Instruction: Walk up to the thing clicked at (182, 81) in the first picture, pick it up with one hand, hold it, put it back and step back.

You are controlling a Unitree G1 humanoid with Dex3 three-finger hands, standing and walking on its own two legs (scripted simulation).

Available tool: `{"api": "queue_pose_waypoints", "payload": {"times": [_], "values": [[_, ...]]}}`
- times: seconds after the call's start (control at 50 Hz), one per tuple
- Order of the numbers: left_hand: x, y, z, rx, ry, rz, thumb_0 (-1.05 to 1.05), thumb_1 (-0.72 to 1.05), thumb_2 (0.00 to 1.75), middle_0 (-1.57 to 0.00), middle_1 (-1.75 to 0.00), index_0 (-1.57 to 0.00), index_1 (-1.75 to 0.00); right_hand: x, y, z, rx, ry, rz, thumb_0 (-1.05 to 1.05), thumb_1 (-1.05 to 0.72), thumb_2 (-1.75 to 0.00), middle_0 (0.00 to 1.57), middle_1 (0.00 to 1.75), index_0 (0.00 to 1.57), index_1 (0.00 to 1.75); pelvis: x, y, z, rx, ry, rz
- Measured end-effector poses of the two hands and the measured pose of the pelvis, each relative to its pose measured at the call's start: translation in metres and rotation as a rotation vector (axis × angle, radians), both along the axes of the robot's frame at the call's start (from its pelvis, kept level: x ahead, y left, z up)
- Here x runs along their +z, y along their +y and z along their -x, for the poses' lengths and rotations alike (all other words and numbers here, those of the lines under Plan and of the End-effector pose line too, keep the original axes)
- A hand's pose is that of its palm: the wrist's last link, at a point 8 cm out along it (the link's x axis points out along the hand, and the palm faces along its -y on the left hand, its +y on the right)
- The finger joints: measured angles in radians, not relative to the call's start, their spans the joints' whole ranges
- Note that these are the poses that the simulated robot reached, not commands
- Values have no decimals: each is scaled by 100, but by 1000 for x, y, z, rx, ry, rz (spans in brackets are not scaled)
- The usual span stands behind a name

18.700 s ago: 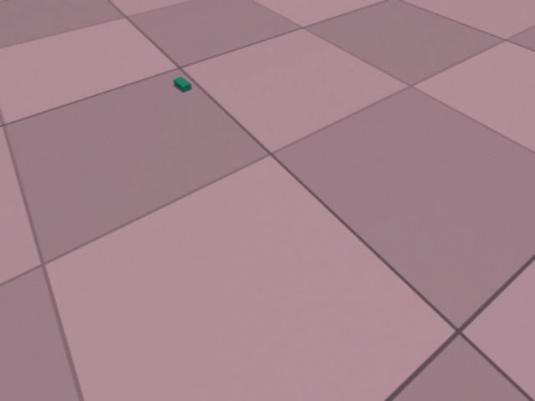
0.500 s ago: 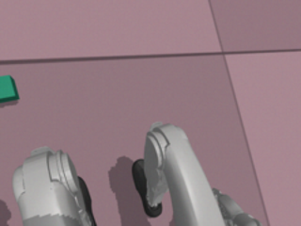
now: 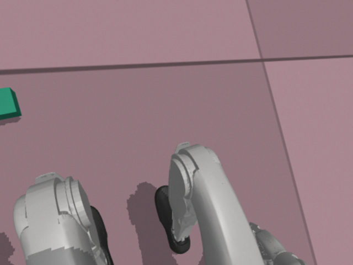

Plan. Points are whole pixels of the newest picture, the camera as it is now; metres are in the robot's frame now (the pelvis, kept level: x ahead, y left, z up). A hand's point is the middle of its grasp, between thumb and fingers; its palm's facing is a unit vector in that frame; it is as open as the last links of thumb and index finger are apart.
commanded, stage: rise first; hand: left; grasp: from above
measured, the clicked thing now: out of the picture +0.48 +0.36 -0.30
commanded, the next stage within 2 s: none
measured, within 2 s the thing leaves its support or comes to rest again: neither
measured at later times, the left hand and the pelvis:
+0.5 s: hand out of the picture +0.44 +0.39 -0.17, palm faces -0.45 -0.11 -0.89, open 14.1 cm; pelvis +0.00 +0.00 +0.00, yaw +0 degrees
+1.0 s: hand out of the picture +0.44 +0.39 -0.17, palm faces -0.45 -0.11 -0.89, open 14.0 cm; pelvis +0.00 +0.00 +0.00, yaw +0 degrees
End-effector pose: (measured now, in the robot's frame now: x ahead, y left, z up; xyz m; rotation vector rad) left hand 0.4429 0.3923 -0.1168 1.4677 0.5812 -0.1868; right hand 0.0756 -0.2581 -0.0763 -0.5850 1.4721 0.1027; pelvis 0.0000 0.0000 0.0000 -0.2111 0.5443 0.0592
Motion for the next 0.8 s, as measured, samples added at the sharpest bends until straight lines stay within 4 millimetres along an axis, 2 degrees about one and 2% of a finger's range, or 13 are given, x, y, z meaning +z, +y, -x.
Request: {"api": "queue_pose_waypoints", "payload": {"times": [0.2,0.56,0.8], "values": [[-2,-4,2,-13,-11,11,0,-53,102,-12,-96,-10,-97,0,-2,-2,11,-18,6,0,-90,-89,20,30,20,30,-2,-1,2,-2,-11,0],[3,2,-4,13,-16,-10,0,-52,101,-13,-95,-11,-96,2,1,2,2,-16,6,0,-90,-89,20,30,20,30,-1,0,1,-1,-3,3],[1,-2,2,-9,-10,8,0,-51,100,-14,-93,-12,-95,4,1,0,8,-18,4,0,-90,-89,20,30,20,30,1,1,2,1,-5,4]]}}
